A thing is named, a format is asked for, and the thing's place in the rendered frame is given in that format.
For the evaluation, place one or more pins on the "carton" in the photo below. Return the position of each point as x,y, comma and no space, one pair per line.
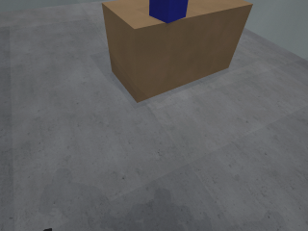
168,10

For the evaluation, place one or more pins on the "pedestal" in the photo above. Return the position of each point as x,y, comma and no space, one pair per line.
150,57

